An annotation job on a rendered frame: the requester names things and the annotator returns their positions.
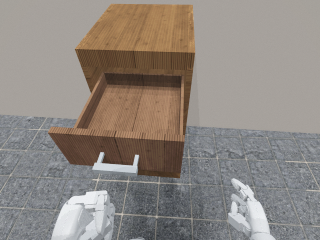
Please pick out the robot right hand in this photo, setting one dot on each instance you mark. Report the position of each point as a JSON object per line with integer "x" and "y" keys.
{"x": 251, "y": 218}

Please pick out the robot left hand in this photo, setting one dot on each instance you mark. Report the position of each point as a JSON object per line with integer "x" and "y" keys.
{"x": 91, "y": 212}

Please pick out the handle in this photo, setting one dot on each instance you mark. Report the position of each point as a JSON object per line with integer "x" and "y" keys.
{"x": 115, "y": 169}

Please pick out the cabinet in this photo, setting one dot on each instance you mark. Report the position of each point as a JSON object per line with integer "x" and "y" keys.
{"x": 142, "y": 38}

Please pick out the drawer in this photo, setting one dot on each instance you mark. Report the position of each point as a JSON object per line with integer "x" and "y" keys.
{"x": 129, "y": 114}

